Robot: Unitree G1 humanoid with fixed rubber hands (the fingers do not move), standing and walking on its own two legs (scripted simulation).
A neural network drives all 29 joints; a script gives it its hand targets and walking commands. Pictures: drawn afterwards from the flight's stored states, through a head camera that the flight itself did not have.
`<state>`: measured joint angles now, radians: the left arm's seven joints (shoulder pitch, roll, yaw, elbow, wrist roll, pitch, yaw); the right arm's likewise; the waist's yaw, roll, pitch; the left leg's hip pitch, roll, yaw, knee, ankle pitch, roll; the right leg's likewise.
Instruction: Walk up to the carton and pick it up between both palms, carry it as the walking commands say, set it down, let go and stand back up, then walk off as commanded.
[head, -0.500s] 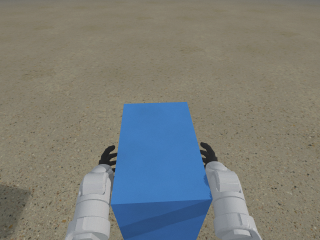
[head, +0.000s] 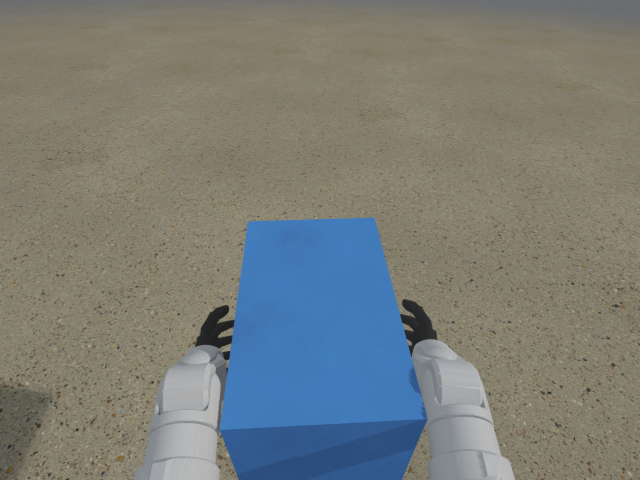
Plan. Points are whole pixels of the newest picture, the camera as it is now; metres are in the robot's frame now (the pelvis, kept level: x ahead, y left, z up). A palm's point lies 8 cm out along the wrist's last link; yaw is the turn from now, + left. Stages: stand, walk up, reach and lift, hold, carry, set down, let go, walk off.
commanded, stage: reach and lift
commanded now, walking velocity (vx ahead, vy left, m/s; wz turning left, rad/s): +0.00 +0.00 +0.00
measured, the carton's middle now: (316, 363) +0.32 +0.00 +0.00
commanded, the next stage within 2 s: hold in 0.20 s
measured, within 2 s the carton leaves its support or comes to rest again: neither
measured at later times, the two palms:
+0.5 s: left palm (205, 375) +0.27 +0.14 +0.04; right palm (426, 363) +0.28 -0.14 +0.05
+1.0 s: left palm (204, 360) +0.28 +0.14 +0.05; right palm (424, 355) +0.28 -0.14 +0.06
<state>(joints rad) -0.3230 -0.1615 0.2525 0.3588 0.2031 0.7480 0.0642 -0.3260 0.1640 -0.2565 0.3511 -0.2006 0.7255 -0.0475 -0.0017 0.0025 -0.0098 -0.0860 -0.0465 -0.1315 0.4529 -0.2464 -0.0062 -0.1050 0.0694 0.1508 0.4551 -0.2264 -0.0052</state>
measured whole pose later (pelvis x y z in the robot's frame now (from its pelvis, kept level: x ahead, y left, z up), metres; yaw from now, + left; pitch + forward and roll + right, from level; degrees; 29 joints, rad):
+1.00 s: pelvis -0.01 +0.00 -0.01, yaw +1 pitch -4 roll +0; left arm -0.31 -0.14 0.19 0.29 0.20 0.81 0.06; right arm -0.30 0.16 -0.22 0.27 -0.19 0.79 -0.06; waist -0.02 0.00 -0.10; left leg -0.21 -0.06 -0.13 0.55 -0.28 0.00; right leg -0.24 0.04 0.08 0.60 -0.37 -0.01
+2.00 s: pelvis +0.41 +0.15 -0.01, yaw +39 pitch +4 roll -1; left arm -0.10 -0.13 0.02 -0.26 0.02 1.17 0.19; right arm -0.09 0.13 -0.08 -0.32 -0.01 1.18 -0.19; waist 0.00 0.05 -0.15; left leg -0.51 -0.02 0.07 1.01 -0.47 0.04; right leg -0.34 -0.10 -0.28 0.55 -0.26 -0.01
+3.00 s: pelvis +0.73 +0.51 -0.01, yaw +53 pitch +6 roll +0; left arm -0.14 -0.13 0.06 -0.40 0.01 1.16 0.20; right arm -0.16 0.13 -0.06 -0.42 -0.02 1.16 -0.19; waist 0.01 -0.01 -0.11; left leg -0.18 0.00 0.14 0.49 -0.42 0.04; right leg -0.40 -0.06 -0.19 0.57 -0.26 -0.02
